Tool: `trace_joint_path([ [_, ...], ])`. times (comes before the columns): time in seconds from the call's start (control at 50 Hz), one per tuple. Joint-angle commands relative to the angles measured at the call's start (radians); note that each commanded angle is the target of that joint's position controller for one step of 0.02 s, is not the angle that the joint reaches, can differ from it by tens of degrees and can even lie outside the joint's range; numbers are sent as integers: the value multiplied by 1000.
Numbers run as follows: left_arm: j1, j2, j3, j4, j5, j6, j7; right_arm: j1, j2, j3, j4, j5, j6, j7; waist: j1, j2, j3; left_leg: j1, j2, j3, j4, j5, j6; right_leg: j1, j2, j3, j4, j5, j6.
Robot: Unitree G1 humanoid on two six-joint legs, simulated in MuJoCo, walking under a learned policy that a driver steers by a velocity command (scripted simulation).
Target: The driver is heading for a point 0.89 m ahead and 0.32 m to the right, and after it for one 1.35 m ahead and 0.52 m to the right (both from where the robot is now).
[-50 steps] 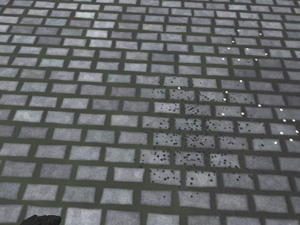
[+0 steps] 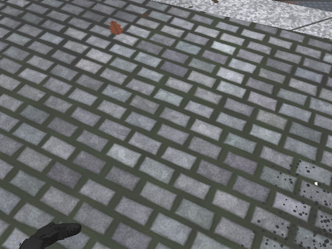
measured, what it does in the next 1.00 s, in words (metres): walks ahead, turning right: left foot, then right foot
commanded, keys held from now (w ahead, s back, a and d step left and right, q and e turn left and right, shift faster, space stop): w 0.26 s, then w+e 0.74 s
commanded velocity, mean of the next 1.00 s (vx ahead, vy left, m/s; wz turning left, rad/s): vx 0.50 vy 0.00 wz -0.28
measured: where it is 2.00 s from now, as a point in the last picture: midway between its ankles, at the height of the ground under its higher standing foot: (218, 128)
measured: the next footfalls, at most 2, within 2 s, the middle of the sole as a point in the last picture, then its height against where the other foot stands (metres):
left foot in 0.42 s outside the picture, level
right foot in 0.94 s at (197, 193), level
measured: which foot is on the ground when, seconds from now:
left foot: up 0.00-0.40, down 0.42-0.94, up 0.96-1.00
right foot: down 0.00-0.44, up 0.46-0.92, down 0.94-1.00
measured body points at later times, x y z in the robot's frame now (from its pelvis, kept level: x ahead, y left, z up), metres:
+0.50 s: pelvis +0.29 +0.05 +0.01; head +0.33 +0.07 +0.46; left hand +0.33 +0.33 -0.13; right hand +0.48 -0.21 -0.06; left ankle +0.39 +0.15 -0.72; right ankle +0.14 -0.09 -0.65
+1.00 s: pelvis +0.55 -0.04 +0.00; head +0.59 -0.06 +0.44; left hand +0.83 +0.14 -0.09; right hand +0.51 -0.33 -0.13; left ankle +0.42 +0.16 -0.64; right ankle +0.62 -0.14 -0.72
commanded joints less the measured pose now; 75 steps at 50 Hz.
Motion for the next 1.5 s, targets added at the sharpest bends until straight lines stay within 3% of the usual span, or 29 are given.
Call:
trace_joint_path([
  [0.02,262,134,43,31,-7,11,25,-102,-159,-26,-129,25,-56,9,158,-102,-182,-614,73,-6,363,74,5,664,-363,550,-290,-153,-210],
  [0.08,172,93,28,30,19,6,25,-108,-110,-29,-120,-3,-44,11,58,-85,-68,-472,148,25,214,177,2,356,-274,366,-384,35,-188],
  [0.12,168,104,30,46,5,-6,24,-100,-69,-19,-116,-6,-28,9,36,-97,-39,-457,164,46,135,183,-17,280,-268,298,-433,96,-204],
  [0.24,234,164,43,79,-12,0,38,-341,-42,4,-181,-16,-48,27,104,-64,15,-417,131,114,-302,552,-40,251,-197,124,-464,161,-150],
  [0.36,335,205,55,127,-27,38,48,-429,-103,-17,-225,-7,-64,50,107,-71,17,-373,88,83,-476,494,-11,430,-286,223,-344,146,-108],
  [0.4,321,194,48,126,-20,49,50,-273,-153,-46,-184,-9,-68,44,14,-73,-72,-141,53,118,-519,433,25,414,-236,200,-151,305,-68],
  [0.42,321,139,27,111,-3,48,50,-111,-210,-69,-156,-22,-68,34,-59,-37,-208,120,143,50,-476,440,71,294,-176,159,94,223,-30],
  [0.44,438,26,-7,83,-3,33,47,-9,-313,-94,-142,-43,-58,27,-37,205,-383,505,410,-353,-514,271,209,-77,-27,63,489,-141,52],
  [0.46,430,69,-1,94,-23,21,46,21,-242,-77,-137,-37,-53,31,-57,263,-440,505,449,-585,-652,132,237,-195,-16,179,649,-442,53],
  [0.48,352,156,26,77,-47,20,46,-41,-182,-56,-138,-29,-53,30,-55,173,-284,394,420,-448,-671,77,191,-274,-67,196,721,-384,45],
  [0.52,253,149,33,57,-29,31,52,-174,-111,-33,-142,-27,-57,32,-6,76,-109,148,334,-209,-729,222,144,-245,-140,163,653,-236,41],
  [0.56,300,115,36,65,-29,57,49,-241,-90,-31,-135,-34,-72,32,53,127,-72,13,305,-87,-796,321,147,-140,-181,168,603,-155,57],
  [0.7,176,57,27,13,-16,80,32,-235,-137,-55,-83,-37,-81,11,51,36,2,17,281,188,-863,521,150,-186,-176,145,316,113,79],
  [0.84,-12,61,20,-74,-14,78,-6,-159,-193,-79,-33,-3,-43,5,-2,19,63,185,326,302,-807,617,118,-188,-143,41,80,90,19],
  [0.92,217,151,74,-44,-19,88,-2,-200,-234,-90,-40,17,-12,0,159,50,-97,183,287,374,-398,1154,60,178,1,-67,22,-35,-75],
  [0.94,393,224,112,6,-21,96,16,-189,-208,-78,-48,6,-14,-4,237,2,-189,-1,245,383,-131,990,16,475,1,6,-11,2,-117],
  [0.96,402,347,133,12,-32,98,33,-116,-65,-35,-101,-43,-31,3,141,-280,-238,-453,75,355,242,106,-58,791,-257,515,-76,-96,-273],
  [0.98,401,317,114,-36,-21,75,24,-158,-88,-24,-124,-16,-73,13,162,-224,-416,-614,-26,84,425,-127,-63,902,-386,938,-266,-294,-389],
  [1.0,376,239,92,-28,-14,58,18,-269,-159,-41,-152,25,-98,23,196,-135,-298,-716,34,33,425,-36,-37,847,-369,821,-310,-253,-324],
  [1.02,336,205,82,-26,-17,46,19,-296,-152,-36,-161,24,-112,22,165,-93,-201,-707,78,39,345,52,-15,719,-327,688,-300,-177,-285],
  [1.06,217,138,60,-51,-6,40,25,-281,-162,-47,-139,-24,-109,9,82,-37,-115,-567,137,32,191,157,-18,478,-254,513,-312,44,-236],
  [1.14,223,166,66,-54,-8,36,47,-291,-120,-41,-153,-38,-71,13,54,-36,-74,-486,129,65,7,236,-71,309,-207,395,-354,239,-238],
  [1.24,292,186,72,-30,-17,50,69,-471,-70,-17,-203,-29,-72,28,123,-85,-31,-400,53,86,-363,568,-94,229,-125,313,-342,127,-159],
  [1.34,358,175,71,-1,-24,64,75,-534,-115,-31,-233,-13,-89,47,139,-111,-28,-363,25,44,-499,538,-63,342,-174,441,-240,41,-133],
  [1.4,327,163,69,-9,-19,73,76,-402,-151,-54,-203,-14,-103,43,60,-148,-68,-189,17,69,-557,450,-7,363,-160,479,-112,140,-96],
  [1.42,318,118,52,-22,-11,70,71,-285,-185,-69,-186,-28,-108,36,2,-119,-170,20,89,19,-542,445,41,305,-107,432,63,147,-64],
  [1.44,383,62,35,-42,-13,65,70,-149,-256,-87,-174,-47,-106,28,-15,48,-324,376,297,-256,-533,347,148,43,7,314,383,-58,3],
  [1.46,458,66,23,-63,-31,59,72,-87,-256,-90,-141,-29,-90,37,9,327,-404,523,450,-644,-643,88,243,-209,43,246,632,-462,37],
  [1.5,319,189,52,-60,-33,67,70,-179,-131,-55,-166,-18,-72,31,-16,103,-159,295,389,-447,-698,-14,173,-306,-63,225,747,-324,54],
])
Keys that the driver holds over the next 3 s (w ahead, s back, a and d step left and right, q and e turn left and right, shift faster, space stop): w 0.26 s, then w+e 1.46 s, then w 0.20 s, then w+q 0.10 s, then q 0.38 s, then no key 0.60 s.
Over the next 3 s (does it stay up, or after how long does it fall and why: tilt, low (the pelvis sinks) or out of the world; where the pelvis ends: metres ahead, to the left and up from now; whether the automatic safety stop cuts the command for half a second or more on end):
stays up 1.15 -0.58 0.02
